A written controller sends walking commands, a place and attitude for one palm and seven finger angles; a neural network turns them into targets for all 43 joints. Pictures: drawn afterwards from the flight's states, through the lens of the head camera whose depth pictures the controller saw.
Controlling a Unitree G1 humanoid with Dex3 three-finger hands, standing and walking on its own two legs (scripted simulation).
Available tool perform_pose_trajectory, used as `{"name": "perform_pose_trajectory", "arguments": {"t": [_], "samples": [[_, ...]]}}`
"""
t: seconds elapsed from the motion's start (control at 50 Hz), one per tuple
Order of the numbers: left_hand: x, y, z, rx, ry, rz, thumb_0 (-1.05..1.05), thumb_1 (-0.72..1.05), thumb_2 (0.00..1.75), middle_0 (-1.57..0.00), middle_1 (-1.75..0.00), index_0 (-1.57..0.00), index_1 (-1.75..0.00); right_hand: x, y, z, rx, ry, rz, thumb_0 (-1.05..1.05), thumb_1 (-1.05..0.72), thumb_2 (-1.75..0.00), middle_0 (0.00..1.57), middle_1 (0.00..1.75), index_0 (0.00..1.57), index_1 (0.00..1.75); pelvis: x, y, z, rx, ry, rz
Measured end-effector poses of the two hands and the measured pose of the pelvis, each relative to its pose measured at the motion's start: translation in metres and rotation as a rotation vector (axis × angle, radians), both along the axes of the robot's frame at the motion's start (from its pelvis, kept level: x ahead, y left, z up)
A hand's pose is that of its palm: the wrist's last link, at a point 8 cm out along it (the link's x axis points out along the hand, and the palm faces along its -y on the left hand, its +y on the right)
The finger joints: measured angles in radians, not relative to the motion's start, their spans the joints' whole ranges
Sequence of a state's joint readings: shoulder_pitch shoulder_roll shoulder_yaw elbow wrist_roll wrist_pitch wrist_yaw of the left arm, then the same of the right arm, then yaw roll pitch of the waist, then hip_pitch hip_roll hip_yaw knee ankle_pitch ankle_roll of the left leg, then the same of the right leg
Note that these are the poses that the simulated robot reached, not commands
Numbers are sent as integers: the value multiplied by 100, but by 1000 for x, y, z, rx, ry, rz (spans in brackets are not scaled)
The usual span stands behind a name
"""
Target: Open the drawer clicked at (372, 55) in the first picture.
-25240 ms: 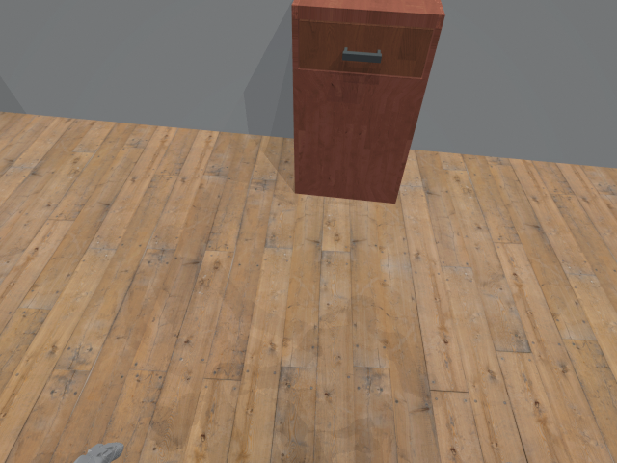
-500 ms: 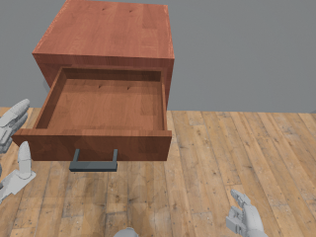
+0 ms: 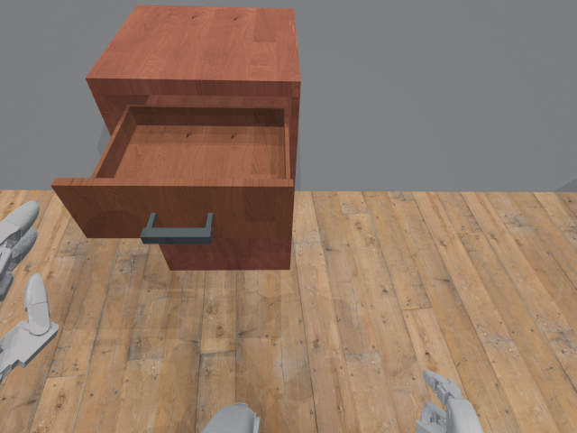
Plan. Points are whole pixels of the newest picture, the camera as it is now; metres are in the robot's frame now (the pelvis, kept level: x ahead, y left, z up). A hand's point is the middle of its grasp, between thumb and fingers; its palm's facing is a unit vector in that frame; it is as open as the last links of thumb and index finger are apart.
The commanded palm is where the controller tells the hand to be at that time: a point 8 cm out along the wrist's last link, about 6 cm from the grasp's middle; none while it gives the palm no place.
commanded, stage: stop stepping back and stand still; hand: left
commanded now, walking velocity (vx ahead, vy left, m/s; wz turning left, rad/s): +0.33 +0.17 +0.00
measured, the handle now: (179, 227) +0.48 +0.24 -0.06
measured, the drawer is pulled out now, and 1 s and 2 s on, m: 0.30 0.30 0.30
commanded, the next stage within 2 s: let the arm hang, fingers relaxed in 0.54 s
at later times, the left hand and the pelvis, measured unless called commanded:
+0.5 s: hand out of the picture +0.11 +0.24 +0.16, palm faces +0.42 -0.81 -0.42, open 7.4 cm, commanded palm +0.05 +0.29 +0.18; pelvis -0.06 +0.00 +0.00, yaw +3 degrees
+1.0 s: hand out of the picture -0.06 +0.17 -0.17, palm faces +0.18 -0.97 -0.19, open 6.9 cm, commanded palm none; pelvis -0.06 -0.01 +0.00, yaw +7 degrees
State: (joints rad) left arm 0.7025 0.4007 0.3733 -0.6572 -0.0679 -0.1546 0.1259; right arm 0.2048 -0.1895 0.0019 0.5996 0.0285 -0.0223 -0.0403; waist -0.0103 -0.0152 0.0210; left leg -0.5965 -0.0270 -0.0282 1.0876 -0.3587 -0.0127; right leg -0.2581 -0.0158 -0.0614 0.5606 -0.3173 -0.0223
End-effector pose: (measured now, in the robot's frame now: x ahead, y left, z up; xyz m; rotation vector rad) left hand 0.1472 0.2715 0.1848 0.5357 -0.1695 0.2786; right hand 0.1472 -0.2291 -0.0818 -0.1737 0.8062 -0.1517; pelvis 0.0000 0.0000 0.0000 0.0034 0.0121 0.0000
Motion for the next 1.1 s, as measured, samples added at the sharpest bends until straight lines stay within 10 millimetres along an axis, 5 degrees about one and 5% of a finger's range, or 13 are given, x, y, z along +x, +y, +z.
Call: {"name": "perform_pose_trajectory", "arguments": {"t": [0.1,0.2,0.32,0.42,0.52,0.64,0.68,0.76,0.82,0.88,0.96,1.1], "samples": [[-20,6,-10,-42,-15,67,1,89,90,-22,-30,-22,-30,-41,-24,6,-69,40,-34,2,-90,-90,20,30,21,30,-12,-1,6,21,11,27],[-37,7,-2,-6,-82,37,2,89,90,-22,-30,-21,-30,-56,-30,9,-115,0,-26,2,-90,-90,20,30,20,30,-34,2,-1,21,-14,44],[-59,-3,14,87,-99,14,2,89,90,-22,-30,-21,-30,-55,-13,1,-19,-68,12,2,-90,-90,20,30,20,30,-51,-6,-4,0,-36,58],[-74,-1,5,18,-87,60,1,89,90,-22,-30,-22,-30,-56,-1,-1,15,-42,37,2,-90,-90,20,30,21,30,-58,-6,-1,10,-36,50],[-79,6,-9,-44,-88,94,1,89,90,-22,-30,-22,-30,-54,7,3,-23,-63,68,2,-90,-90,20,30,21,30,-63,-1,-4,2,-48,58],[-77,3,2,13,-103,102,2,89,90,-22,-30,-21,-30,-48,15,4,17,-91,105,2,-90,-90,20,30,21,30,-61,-10,-4,17,-38,75],[-70,4,-21,20,-20,94,1,89,90,-21,-30,-21,-30,-45,13,-8,41,-76,140,1,-90,-90,20,30,21,30,-62,-11,-6,5,-29,86],[-60,10,-144,-219,422,192,0,90,90,-20,-30,-20,-30,-56,7,-39,54,73,148,1,-90,-90,20,30,21,30,-63,-9,-11,-4,-36,121],[-87,-8,-240,-400,781,253,1,90,90,-20,-30,-20,-30,-78,1,-50,34,180,130,1,-90,-90,20,30,21,30,-63,-9,-14,2,-58,129],[-136,-44,-304,-535,1105,258,1,91,90,-20,-30,-20,-30,-109,-4,-51,9,288,91,1,-90,-90,20,30,20,30,-63,-10,-11,9,-70,117],[-194,-53,-327,-624,1288,365,-2,100,89,-21,-30,-21,-30,-157,-9,-48,-24,467,67,1,-90,-90,20,30,20,30,-63,-13,-2,-5,-53,116],[-269,-52,-322,-626,1524,460,-1,97,90,-21,-30,-21,-30,-214,-5,-48,-13,669,12,1,-90,-90,20,30,20,30,-60,-10,7,-13,-46,109]]}}
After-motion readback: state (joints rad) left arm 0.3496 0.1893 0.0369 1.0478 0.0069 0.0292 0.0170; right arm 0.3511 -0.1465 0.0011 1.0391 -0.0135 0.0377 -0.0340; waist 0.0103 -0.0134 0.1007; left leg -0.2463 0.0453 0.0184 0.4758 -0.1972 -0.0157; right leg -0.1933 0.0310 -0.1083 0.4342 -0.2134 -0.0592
